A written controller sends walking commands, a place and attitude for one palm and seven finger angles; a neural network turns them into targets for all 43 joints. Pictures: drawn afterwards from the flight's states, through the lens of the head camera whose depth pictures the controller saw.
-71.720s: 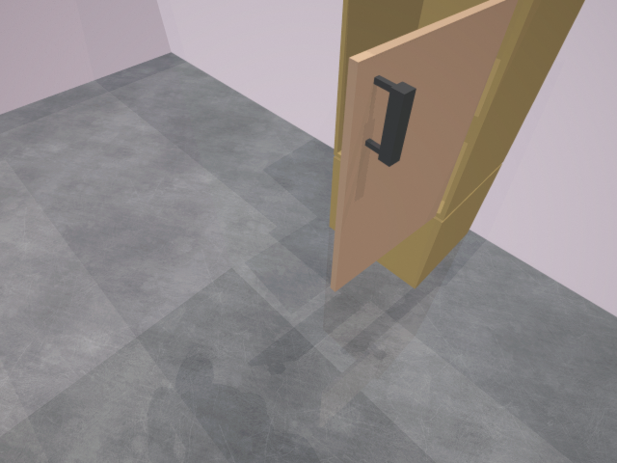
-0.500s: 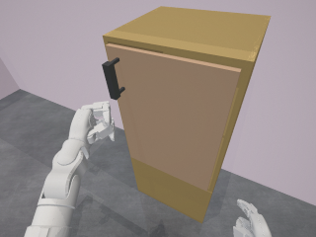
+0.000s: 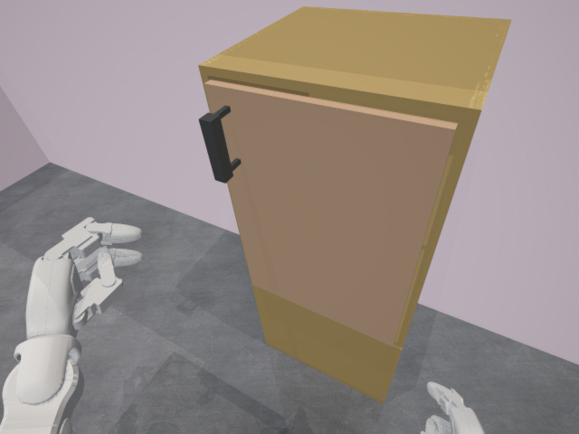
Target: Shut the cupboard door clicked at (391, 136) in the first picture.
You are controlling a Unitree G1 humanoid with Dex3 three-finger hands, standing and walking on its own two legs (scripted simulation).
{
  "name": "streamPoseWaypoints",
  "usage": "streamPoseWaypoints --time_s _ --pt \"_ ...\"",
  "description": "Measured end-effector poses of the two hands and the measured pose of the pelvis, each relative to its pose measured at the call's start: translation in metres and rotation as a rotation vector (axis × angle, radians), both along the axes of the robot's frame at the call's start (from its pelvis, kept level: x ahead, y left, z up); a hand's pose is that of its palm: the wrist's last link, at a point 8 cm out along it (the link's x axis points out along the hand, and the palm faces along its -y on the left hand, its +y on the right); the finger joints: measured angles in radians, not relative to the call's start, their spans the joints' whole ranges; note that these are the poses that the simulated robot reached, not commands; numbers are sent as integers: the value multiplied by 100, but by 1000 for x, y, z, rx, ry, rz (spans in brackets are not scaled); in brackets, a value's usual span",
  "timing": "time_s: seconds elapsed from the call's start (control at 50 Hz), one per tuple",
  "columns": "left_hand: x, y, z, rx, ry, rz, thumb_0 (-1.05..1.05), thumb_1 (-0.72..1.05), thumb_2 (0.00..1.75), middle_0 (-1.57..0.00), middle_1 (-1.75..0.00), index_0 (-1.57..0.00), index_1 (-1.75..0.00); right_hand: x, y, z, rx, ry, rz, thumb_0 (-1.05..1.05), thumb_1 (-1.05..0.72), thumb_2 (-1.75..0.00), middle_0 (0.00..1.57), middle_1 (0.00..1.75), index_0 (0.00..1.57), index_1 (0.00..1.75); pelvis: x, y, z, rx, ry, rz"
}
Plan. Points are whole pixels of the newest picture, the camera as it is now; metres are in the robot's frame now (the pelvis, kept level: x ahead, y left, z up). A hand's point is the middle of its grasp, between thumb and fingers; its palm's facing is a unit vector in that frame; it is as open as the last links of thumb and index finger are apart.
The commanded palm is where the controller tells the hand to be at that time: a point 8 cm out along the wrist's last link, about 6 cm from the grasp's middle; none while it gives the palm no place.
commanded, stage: draw the hand back to the body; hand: left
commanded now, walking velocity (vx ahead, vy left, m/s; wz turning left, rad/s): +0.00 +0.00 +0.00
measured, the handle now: (224, 143) +0.55 +0.17 +0.14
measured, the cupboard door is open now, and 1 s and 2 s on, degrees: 0 0 0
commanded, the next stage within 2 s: step back with the hand held close in 0.60 s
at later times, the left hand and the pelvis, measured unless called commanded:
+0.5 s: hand (60, 314) +0.20 +0.28 +0.15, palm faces +0.46 -0.81 -0.36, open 7.3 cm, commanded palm +0.15 +0.32 +0.17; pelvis +0.01 +0.01 +0.00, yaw +1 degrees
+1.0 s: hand (60, 316) +0.20 +0.28 +0.14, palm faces +0.35 -0.81 -0.47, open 7.4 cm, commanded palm +0.14 +0.32 +0.17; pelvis +0.00 +0.03 -0.01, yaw -1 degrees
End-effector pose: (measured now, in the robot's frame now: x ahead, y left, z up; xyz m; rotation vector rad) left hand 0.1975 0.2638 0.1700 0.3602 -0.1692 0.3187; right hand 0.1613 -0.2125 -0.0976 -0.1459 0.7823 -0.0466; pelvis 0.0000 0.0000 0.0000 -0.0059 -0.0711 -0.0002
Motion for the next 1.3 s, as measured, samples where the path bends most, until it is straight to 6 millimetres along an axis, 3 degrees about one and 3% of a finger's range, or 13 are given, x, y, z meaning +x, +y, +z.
streamPoseWaypoints --time_s 0.14,0.3,0.52,0.82,1.0,1.2,1.3 --pt "-22 20 -10 31 61 52 2 89 89 -55 -68 -55 -68 10 -6 9 -26 -33 -23 1 -90 -90 20 30 20 30 8 4 -1 -3 7 -6" --pt "-52 50 2 94 47 169 2 89 89 -34 -45 -34 -45 29 -4 18 -51 -85 -6 1 -90 -90 20 30 20 30 12 10 -1 -9 7 3" --pt "-41 48 -8 36 37 154 2 89 89 -22 -32 -23 -32 33 15 19 -38 -90 28 1 -90 -90 20 30 20 30 10 14 -1 -8 12 9" --pt "-39 58 11 131 14 137 2 89 89 -21 -30 -21 -30 15 8 10 -41 -36 -15 1 -90 -89 20 30 20 30 8 18 -2 -20 39 -2" --pt "-37 54 -5 143 86 61 2 89 89 -20 -30 -21 -30 -4 -11 9 -88 -11 -110 1 -90 -89 20 30 20 30 -3 27 -7 -15 78 -24" --pt "-65 67 5 190 -1 53 2 89 89 -21 -30 -22 -30 -40 -7 16 -114 -20 -142 1 -90 -90 20 30 20 30 -31 33 -13 -16 70 -32" --pt "-85 74 -2 176 -24 78 2 89 89 -21 -30 -21 -30 -61 0 14 -122 -20 -133 1 -90 -90 20 30 20 30 -48 38 -16 -27 69 -27"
